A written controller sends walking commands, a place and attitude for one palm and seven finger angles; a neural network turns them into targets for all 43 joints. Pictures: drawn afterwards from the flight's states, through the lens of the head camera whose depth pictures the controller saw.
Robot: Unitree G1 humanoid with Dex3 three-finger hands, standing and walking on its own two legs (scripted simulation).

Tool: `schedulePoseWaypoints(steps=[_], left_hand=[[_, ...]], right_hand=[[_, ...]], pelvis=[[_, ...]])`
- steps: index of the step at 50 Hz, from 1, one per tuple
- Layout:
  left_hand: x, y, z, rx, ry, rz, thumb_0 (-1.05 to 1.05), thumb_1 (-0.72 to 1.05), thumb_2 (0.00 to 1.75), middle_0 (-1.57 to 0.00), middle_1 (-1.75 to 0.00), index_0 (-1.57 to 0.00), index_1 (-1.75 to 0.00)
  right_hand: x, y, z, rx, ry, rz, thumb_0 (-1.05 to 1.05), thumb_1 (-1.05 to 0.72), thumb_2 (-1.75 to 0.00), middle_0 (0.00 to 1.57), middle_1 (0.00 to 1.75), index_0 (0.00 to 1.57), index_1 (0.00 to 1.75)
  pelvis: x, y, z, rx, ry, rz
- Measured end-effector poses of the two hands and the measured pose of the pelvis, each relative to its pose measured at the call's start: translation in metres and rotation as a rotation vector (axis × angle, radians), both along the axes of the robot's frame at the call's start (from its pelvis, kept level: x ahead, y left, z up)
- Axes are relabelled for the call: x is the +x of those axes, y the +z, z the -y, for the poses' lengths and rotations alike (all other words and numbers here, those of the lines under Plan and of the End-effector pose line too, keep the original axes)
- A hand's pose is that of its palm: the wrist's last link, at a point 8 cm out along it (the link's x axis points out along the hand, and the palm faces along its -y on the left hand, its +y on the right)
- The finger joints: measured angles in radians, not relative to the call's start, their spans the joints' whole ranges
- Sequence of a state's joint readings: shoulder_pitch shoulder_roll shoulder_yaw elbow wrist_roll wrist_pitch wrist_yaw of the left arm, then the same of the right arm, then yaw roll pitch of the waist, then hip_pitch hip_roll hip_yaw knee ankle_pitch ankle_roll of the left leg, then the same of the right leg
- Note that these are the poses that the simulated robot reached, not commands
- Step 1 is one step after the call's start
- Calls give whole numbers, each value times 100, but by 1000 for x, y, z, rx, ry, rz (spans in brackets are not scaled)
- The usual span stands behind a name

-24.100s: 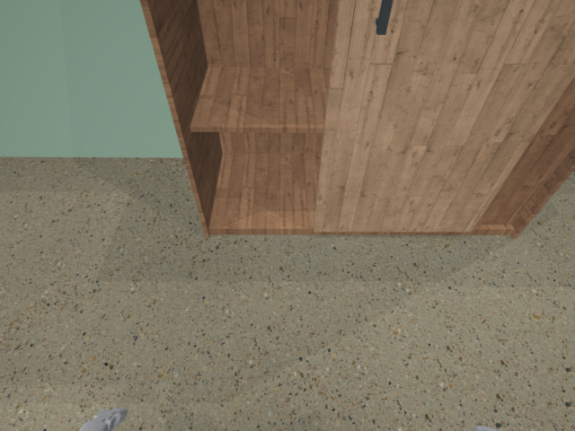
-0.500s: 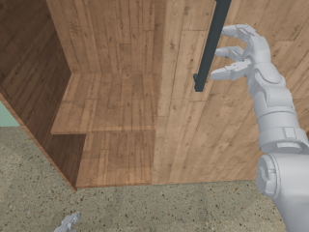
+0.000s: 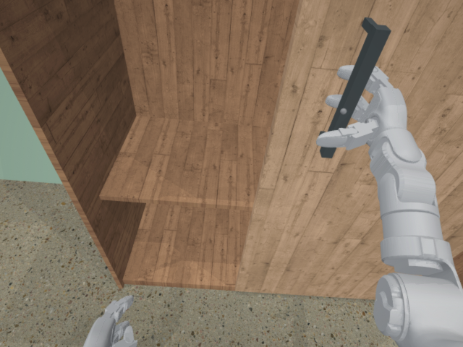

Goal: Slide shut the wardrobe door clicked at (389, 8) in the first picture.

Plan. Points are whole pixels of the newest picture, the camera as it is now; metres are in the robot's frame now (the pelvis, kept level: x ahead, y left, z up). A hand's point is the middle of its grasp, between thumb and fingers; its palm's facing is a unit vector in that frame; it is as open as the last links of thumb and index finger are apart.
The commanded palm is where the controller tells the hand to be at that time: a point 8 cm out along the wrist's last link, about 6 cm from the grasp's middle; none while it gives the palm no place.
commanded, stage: move the hooked fingers beside the handle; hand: right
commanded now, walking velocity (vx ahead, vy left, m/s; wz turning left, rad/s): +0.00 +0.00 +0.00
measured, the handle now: (345, 95) +0.48 -0.12 +0.24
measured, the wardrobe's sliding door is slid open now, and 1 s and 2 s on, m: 0.48 0.48 0.48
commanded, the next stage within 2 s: none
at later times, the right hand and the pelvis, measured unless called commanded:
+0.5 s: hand (355, 110) +0.43 -0.13 +0.25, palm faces -0.05 +1.00 -0.03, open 14.0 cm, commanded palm +0.40 -0.19 +0.24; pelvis +0.02 +0.02 +0.00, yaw -2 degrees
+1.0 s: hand (363, 111) +0.43 -0.14 +0.24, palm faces -0.04 +1.00 -0.03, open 14.0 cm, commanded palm +0.41 -0.20 +0.24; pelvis +0.01 +0.00 +0.00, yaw -2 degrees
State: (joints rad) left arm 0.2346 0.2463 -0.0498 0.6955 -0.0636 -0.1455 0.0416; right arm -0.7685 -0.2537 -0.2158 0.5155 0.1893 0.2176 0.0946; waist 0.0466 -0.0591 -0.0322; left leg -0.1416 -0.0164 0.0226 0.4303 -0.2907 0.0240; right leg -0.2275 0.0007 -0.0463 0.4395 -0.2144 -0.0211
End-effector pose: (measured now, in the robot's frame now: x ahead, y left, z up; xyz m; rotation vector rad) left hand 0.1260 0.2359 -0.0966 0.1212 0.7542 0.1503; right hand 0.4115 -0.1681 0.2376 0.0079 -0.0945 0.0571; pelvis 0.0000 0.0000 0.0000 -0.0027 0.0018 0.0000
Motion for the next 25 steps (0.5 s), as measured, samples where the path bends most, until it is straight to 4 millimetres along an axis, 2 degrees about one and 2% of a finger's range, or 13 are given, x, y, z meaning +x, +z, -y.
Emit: schedulePoseWaypoints(steps=[8,14,21,25], left_hand=[[28,5,-10,12,-32,2,1,90,90,-20,-30,-20,-29],[43,8,-19,35,-43,0,1,90,90,-20,-30,-20,-29],[48,7,-22,29,-39,-4,1,90,90,-20,-30,-20,-29],[46,3,-21,17,-33,-22,1,90,90,-20,-30,-20,-29]], right_hand=[[-10,3,13,-31,-27,-13,-1,50,-30,31,120,30,120],[-8,-2,17,-31,-32,-49,-1,50,-30,31,120,30,120],[-5,9,15,-34,-14,5,-1,50,-30,31,120,30,120],[-2,8,16,-37,-11,-14,-1,50,-30,31,120,30,120]], pelvis=[[7,0,-10,-1,-20,6],[11,0,-16,-2,-34,2],[17,0,-18,-7,-35,-1],[19,-1,-18,-8,-32,-2]])
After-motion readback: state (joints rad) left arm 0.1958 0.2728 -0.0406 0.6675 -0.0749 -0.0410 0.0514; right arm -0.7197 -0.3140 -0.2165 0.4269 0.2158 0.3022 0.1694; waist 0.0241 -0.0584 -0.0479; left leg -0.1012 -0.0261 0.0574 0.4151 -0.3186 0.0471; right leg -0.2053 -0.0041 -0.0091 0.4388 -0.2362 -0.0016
